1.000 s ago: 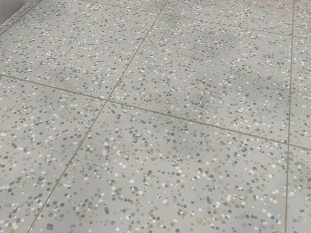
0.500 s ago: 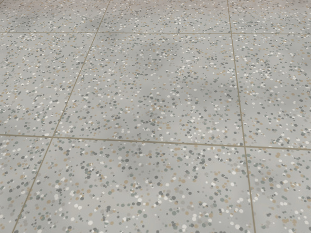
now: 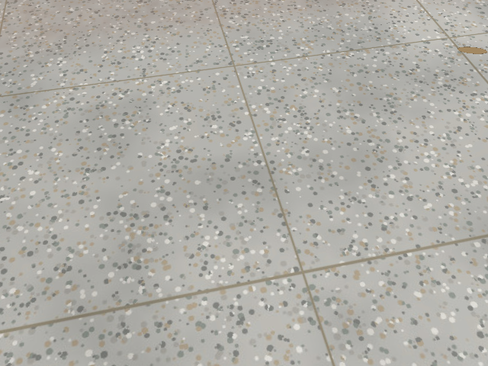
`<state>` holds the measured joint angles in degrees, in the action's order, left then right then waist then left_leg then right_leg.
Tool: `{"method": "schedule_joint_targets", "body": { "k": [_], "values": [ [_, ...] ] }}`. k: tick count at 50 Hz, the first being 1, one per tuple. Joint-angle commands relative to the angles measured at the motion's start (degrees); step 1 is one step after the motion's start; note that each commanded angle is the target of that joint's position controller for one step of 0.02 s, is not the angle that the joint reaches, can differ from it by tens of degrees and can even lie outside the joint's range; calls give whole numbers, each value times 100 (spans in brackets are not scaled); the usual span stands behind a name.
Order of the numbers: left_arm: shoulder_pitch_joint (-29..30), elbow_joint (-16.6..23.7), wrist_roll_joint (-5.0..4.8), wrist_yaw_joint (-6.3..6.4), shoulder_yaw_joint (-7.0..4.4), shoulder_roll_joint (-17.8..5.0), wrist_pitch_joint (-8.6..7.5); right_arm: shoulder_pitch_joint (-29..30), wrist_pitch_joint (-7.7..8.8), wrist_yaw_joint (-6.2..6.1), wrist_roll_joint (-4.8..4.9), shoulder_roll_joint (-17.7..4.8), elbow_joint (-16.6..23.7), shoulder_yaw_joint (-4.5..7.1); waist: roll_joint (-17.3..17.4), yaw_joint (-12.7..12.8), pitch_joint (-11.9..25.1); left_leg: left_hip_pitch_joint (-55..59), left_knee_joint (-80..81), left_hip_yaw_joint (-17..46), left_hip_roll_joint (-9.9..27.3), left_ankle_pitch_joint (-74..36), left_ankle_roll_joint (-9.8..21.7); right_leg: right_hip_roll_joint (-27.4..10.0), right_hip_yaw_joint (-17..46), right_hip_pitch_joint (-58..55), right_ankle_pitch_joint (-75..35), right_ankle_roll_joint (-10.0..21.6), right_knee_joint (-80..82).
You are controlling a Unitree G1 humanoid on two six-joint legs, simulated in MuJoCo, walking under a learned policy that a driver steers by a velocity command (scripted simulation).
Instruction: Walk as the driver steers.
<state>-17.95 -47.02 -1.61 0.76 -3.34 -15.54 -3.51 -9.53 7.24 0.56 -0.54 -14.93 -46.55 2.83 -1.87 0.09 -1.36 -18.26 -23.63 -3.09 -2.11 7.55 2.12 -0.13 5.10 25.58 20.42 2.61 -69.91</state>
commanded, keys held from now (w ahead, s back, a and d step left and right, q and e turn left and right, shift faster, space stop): w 1.00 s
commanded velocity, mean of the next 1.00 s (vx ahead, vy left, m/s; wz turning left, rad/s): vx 0.50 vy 0.00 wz -0.10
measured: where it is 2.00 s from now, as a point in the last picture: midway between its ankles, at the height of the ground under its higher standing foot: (271, 272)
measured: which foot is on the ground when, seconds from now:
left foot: down 0.00-0.36, up 0.38-0.88, down 0.90-1.00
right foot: up 0.00-0.34, down 0.36-0.92, up 0.94-1.00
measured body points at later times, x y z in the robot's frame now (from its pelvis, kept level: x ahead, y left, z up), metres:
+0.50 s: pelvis +0.27 -0.08 +0.00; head +0.29 -0.09 +0.45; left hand +0.41 +0.18 -0.10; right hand +0.32 -0.35 -0.13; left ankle +0.21 +0.08 -0.65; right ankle +0.30 -0.16 -0.74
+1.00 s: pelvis +0.54 -0.03 -0.01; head +0.58 -0.02 +0.44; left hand +0.58 +0.24 -0.15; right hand +0.69 -0.30 -0.11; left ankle +0.63 +0.05 -0.74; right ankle +0.39 -0.17 -0.65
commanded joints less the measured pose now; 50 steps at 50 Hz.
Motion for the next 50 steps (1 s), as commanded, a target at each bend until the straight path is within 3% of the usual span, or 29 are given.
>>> {"method": "schedule_joint_targets", "body": {
  "k": [1,4,6,9,13,15,16,17,18,19,20,21,22,23,24,26,29,34,39,42,43,44,45,46,47,48,49,50],
  "values": [
    [-252,380,-8,-27,-35,-97,-18,-317,79,56,1,-438,40,106,569,38,245,886,1494,1630,1547,-144,1091,-591,181,945,-287,15,197],
    [279,641,104,-31,27,-66,-13,-439,114,67,65,-708,-116,183,427,32,45,861,1740,1281,1646,-636,1262,-734,81,1309,-729,-59,1101],
    [634,757,134,-83,71,-78,-72,-494,63,44,96,-821,-161,204,401,-46,32,946,1760,965,1549,-850,1193,-779,-77,1310,-1374,-87,1840],
    [1250,908,95,-163,123,-65,-141,-716,-24,27,157,-945,-248,201,480,-267,-58,880,1641,522,1348,-904,984,-603,-407,905,-2029,-118,2864],
    [1835,1193,26,-250,100,-232,-161,-1138,-146,36,228,-1073,-453,199,621,-416,-166,1437,1389,627,1644,-640,838,-450,-513,797,-1745,1,3538],
    [1713,1227,40,-283,46,-363,-183,-1113,-224,22,247,-1147,-497,209,691,-229,-94,1657,1029,637,1757,-1010,726,-303,-634,414,-1432,166,3845],
    [1278,1112,72,-275,-38,-489,-189,-1023,-259,8,247,-1156,-492,196,678,67,137,1621,479,471,1630,-1802,604,-123,-786,-273,-1434,273,4059],
    [396,834,95,-235,-198,-765,-181,-1054,-277,-9,212,-1011,-490,139,548,448,658,1342,-611,189,1328,-2440,442,-4,-827,-1475,-1449,434,4126],
    [-737,640,147,-156,-364,-1281,-151,-1023,-252,-29,64,-727,-303,6,-205,865,1507,172,-2560,-150,973,-1174,166,-1135,494,-3165,-1583,835,4097],
    [-940,586,173,-170,-426,-1761,-128,-1641,-110,7,73,-18,-199,-202,-1684,457,2076,-2008,-4441,88,7,2288,-110,-2311,3214,-4697,-699,1734,4895],
    [-956,591,126,-195,-289,-1156,-154,-1359,-1,37,218,-694,-275,-45,-977,645,1946,-2664,-5153,806,277,2458,-27,-2261,3573,-4510,-226,1672,5260],
    [-518,654,118,-202,-199,-911,-183,-884,46,54,321,-911,-110,28,-739,531,1198,-2950,-5179,736,564,1911,81,-2065,2691,-3850,-602,1421,5277],
    [-77,723,120,-219,-140,-724,-187,-644,31,22,264,-844,-83,21,-303,353,872,-2710,-4925,648,816,1382,72,-1791,1990,-3118,-1174,1272,5362],
    [227,760,139,-245,-97,-557,-189,-549,-13,2,162,-777,-78,41,-191,183,597,-2446,-4565,650,963,1056,30,-1561,1506,-2502,-1586,1184,5543],
    [372,759,177,-258,-70,-450,-211,-648,-88,6,141,-697,-95,50,-266,-2,520,-2084,-4357,699,1080,833,7,-1409,1197,-2102,-1787,1124,5737],
    [354,659,162,-266,-96,-488,-291,-735,-223,2,130,-486,-122,27,-222,-148,427,-1843,-4090,644,1073,596,-68,-1309,829,-1754,-2213,1186,6009],
    [91,443,156,-196,-151,-640,-325,-264,-295,-27,67,-424,53,26,-65,-107,152,-2261,-3325,639,1070,-61,-189,-1269,436,-1772,-2612,1208,6207],
    [-303,168,114,-85,-166,-768,-249,721,-231,59,91,-275,311,-33,-121,217,-105,-2122,-1618,429,843,-1370,-178,-1066,-88,-1920,-2306,943,6311],
    [-737,-176,64,-48,-188,-848,-149,1459,-163,200,153,-325,626,-53,-160,430,-347,-2238,-857,380,688,-1099,-7,-1380,-44,-2692,-2220,870,6019],
    [-651,-256,48,-14,-223,-939,-72,1335,-112,278,150,-465,671,-14,-274,248,-215,-1809,-615,265,540,-488,212,-1522,-22,-3054,-2975,729,5595],
    [-547,-249,55,-6,-234,-995,-45,1026,-101,271,140,-573,603,41,-357,54,-5,-1262,-559,108,367,-332,305,-1461,-92,-3069,-3859,657,5228],
    [-442,-238,69,2,-215,-970,-6,318,-102,237,124,-743,390,152,-333,-325,417,-278,-448,-86,149,-372,441,-1224,-295,-2937,-4748,534,4410],
    [-435,-166,122,19,-143,-820,4,-715,-110,176,101,-1068,110,291,-149,-724,1125,1345,-654,263,477,-607,682,-925,-515,-2142,-4388,343,3099],
    [-1088,-58,145,-36,42,-226,-91,-1487,-147,132,-19,-1636,3,434,1059,-635,2085,3818,-560,2709,2018,73,1552,-117,-768,250,-2182,-100,720],
    [-1096,-166,110,-63,87,-165,-226,-1628,-177,143,80,-1336,-69,342,1662,-662,2574,4275,453,4548,2492,722,1813,353,13,1233,1149,-151,-365],
    [-596,-29,-51,-96,-72,-731,-317,-1251,-177,138,131,-1042,-33,240,1262,-660,1723,3633,614,3933,2311,1142,1504,-14,265,1819,975,-49,-802],
    [-133,118,-98,-88,-75,-783,-349,-790,-185,125,128,-871,77,187,866,-505,1066,2728,717,3107,2123,908,1301,-341,44,1859,453,25,-626],
    [120,165,-7,-52,-82,-718,-332,-411,-175,145,81,-702,112,138,489,-315,582,1822,931,2522,1884,443,1200,-572,-75,1637,1,19,-225]
  ]
}}
Velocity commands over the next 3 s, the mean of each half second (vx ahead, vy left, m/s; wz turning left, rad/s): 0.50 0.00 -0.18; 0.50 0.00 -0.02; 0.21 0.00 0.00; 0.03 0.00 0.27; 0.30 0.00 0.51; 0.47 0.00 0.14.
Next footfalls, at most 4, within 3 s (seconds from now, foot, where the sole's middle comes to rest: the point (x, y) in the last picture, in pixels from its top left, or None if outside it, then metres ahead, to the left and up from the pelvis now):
0.36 right None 0.34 -0.17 -0.77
0.90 left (237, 296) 0.67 0.05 -0.77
1.36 right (309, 246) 0.84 -0.18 -0.77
1.54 left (226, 274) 0.74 0.08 -0.77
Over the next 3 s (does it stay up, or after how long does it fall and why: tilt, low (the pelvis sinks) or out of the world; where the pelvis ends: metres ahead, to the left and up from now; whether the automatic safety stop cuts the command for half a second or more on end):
stays up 1.11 0.13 0.00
